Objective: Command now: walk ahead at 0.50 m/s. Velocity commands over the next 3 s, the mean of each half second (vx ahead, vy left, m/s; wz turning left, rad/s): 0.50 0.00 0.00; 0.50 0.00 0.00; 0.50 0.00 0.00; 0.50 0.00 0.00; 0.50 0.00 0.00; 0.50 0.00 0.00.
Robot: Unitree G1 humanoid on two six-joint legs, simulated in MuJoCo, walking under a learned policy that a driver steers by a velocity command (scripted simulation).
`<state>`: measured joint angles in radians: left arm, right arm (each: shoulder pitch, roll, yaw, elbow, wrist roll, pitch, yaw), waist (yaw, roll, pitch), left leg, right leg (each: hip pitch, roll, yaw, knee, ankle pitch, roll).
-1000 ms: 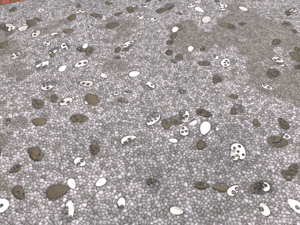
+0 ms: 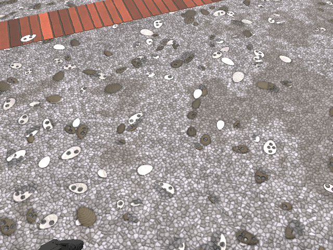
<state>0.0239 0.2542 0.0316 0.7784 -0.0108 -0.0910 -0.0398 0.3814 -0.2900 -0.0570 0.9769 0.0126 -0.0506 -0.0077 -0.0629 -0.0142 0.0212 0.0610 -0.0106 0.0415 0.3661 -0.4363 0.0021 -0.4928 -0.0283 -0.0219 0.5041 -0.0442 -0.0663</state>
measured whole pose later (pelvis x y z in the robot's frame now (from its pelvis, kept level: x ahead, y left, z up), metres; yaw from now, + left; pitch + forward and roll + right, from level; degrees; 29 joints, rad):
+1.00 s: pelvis +0.55 +0.02 +0.02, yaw +0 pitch +2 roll +2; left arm 0.03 0.25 0.05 0.84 -0.02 -0.07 -0.03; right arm 0.36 -0.26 -0.06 0.99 0.01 -0.07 0.00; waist -0.08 -0.04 0.02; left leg 0.05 -0.05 0.05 0.20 -0.28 0.03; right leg -0.60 -0.09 0.01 0.54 0.05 -0.02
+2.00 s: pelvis +1.11 +0.04 +0.02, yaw +0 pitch +1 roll +1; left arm 0.07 0.26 0.07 0.90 -0.01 -0.07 0.00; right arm 0.34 -0.24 -0.05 1.00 0.01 -0.09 0.00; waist -0.07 -0.04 0.01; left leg -0.01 -0.06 0.05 0.19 -0.21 0.05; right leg -0.67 -0.12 0.03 0.64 0.07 0.00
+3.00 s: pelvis +1.70 +0.05 +0.02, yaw +0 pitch +1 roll +1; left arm 0.15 0.23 0.03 0.95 0.09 -0.09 -0.06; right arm 0.38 -0.18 -0.04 1.00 -0.09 -0.12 0.04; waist -0.06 -0.04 -0.01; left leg -0.11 -0.06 0.07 0.27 -0.20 0.08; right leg -0.72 -0.12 0.05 0.88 0.00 -0.04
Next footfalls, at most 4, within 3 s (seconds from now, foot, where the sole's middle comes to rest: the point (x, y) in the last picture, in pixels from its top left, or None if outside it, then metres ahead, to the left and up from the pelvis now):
0.54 left None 0.47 0.13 -0.76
1.08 right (190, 176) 0.78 -0.11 -0.76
1.62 left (135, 126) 1.08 0.13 -0.76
2.16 right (177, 81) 1.40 -0.10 -0.76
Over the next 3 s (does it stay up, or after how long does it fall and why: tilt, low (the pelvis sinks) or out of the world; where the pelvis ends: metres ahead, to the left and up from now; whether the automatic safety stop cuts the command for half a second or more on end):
stays up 1.70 0.05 0.02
